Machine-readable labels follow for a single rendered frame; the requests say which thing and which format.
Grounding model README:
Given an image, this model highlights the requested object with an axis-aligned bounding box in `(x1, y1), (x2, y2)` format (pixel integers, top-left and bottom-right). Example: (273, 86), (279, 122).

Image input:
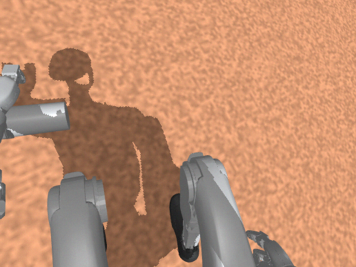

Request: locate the left robot hand
(0, 65), (26, 139)

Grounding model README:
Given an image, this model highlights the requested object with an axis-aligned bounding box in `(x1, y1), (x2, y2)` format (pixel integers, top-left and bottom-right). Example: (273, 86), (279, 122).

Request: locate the right robot foot
(170, 193), (199, 263)

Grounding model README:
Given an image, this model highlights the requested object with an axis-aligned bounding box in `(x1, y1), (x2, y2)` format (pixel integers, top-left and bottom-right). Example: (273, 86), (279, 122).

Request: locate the bottle
(5, 102), (70, 137)

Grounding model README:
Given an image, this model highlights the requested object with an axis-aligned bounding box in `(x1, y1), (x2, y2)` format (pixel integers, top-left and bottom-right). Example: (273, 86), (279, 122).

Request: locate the right robot hand
(246, 230), (294, 267)

